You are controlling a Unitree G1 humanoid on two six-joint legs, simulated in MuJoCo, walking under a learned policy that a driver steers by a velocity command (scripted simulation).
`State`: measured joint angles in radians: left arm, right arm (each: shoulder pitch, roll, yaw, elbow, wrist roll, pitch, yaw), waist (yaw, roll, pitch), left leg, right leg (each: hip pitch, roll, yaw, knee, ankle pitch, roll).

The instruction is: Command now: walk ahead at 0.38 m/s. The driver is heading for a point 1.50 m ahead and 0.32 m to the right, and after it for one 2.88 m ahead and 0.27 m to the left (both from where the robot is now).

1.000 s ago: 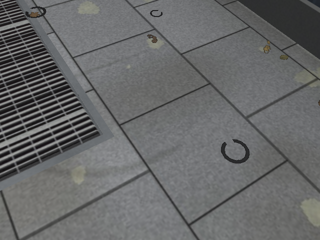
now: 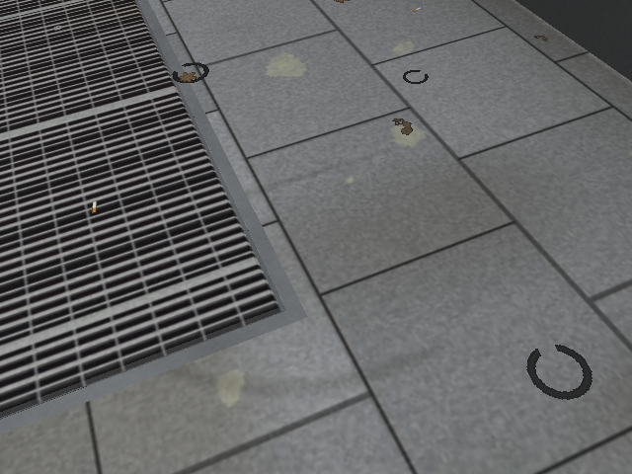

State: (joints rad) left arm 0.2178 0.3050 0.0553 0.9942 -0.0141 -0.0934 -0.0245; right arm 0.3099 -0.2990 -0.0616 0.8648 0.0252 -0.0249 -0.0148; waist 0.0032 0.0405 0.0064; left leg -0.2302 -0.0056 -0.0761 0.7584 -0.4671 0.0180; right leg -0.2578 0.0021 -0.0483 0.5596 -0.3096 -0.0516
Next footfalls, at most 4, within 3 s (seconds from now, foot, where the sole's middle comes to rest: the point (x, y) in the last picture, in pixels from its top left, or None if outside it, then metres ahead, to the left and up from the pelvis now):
0.44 left None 0.41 0.11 -0.77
0.96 right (411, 390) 0.70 -0.14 -0.77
1.48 left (351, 277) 1.03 -0.01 -0.77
1.92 right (468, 253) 1.10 -0.33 -0.77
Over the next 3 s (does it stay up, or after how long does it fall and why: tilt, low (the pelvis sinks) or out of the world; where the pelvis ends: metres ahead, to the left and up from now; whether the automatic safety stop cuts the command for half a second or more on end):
stays up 1.13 -0.18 0.01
